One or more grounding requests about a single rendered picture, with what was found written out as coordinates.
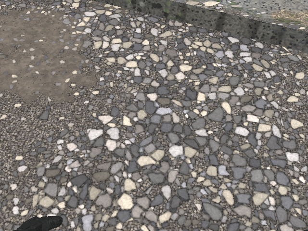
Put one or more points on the robot left hand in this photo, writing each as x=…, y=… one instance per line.
x=40, y=224

